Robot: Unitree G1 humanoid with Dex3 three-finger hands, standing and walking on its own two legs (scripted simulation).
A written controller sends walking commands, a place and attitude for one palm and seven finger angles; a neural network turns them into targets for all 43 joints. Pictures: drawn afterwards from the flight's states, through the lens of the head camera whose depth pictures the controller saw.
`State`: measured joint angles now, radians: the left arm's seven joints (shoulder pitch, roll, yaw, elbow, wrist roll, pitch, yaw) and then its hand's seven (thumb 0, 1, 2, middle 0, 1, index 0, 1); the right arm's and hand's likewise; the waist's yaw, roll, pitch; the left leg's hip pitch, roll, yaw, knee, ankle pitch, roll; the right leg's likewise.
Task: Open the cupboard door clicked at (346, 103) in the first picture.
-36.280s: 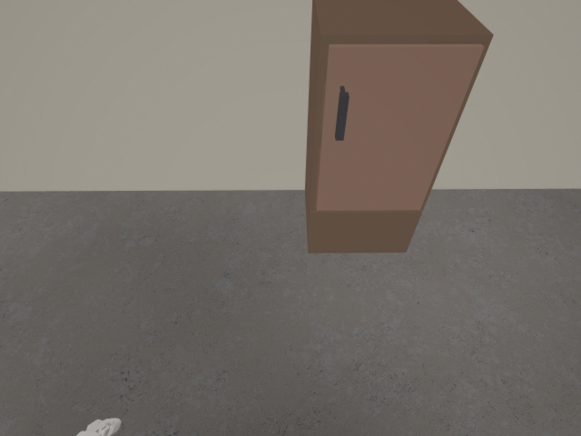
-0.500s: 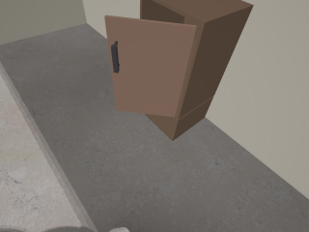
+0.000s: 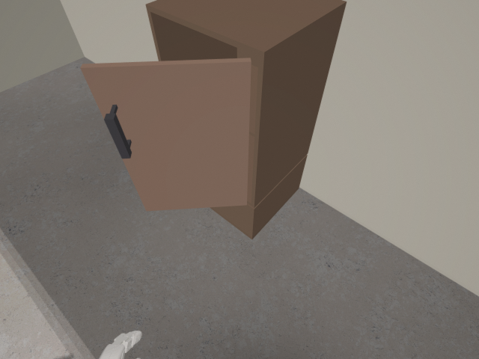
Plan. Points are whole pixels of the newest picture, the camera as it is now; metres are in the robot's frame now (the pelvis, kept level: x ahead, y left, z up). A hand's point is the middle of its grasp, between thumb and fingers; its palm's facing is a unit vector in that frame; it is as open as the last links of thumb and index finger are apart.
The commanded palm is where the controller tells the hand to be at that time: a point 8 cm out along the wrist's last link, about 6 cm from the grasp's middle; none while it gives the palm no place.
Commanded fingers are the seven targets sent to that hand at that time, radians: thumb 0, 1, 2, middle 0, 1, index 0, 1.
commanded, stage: come to a stop and stand still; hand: left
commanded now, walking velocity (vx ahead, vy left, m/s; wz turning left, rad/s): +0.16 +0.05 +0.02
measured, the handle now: (120, 132) +0.65 +0.33 -0.04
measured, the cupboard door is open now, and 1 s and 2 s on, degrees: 45 45 45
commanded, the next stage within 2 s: look again from close up in 1.04 s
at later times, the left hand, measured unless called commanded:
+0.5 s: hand out of the picture +0.08 +0.22 -0.17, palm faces +0.04 -0.98 -0.19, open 7.4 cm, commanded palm none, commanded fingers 0.00 0.90 0.90 -0.20 -0.30 -0.20 -0.30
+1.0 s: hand out of the picture +0.08 +0.17 -0.17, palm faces +0.03 -0.98 -0.18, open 7.3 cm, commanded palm none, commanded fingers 0.00 0.90 0.90 -0.20 -0.30 -0.20 -0.30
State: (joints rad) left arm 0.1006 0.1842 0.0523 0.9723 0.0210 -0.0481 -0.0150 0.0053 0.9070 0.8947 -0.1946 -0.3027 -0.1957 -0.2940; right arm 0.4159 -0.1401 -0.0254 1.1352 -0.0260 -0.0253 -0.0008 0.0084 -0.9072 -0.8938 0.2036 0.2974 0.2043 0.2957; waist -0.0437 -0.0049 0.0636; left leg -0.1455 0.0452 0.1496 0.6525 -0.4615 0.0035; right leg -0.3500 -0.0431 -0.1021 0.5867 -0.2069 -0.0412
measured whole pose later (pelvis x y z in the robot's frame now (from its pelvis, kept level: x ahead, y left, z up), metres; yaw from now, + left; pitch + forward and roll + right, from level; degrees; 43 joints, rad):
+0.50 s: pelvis +0.07 +0.03 +0.01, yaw -2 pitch +0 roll -1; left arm 0.24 0.20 0.04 1.05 0.01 0.05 0.02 0.00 0.91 0.89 -0.20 -0.30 -0.20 -0.29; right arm 0.09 -0.15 -0.02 0.99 -0.03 0.01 -0.04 0.01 -0.91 -0.89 0.20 0.30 0.21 0.30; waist 0.04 -0.04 0.09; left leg -0.33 0.03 0.09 0.50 -0.17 0.04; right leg -0.31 -0.01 -0.03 0.81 -0.52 0.01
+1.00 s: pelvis +0.05 -0.01 +0.01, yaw -1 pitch -1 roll +0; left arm 0.24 0.17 0.03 1.09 0.00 0.00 0.02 0.01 0.92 0.89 -0.20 -0.30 -0.20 -0.29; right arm 0.30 -0.17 -0.02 1.13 -0.02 0.01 -0.02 0.01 -0.91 -0.89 0.20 0.30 0.20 0.30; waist 0.01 -0.03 0.04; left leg -0.22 0.01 0.03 0.47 -0.24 0.00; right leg -0.15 -0.02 -0.04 0.46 -0.30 0.00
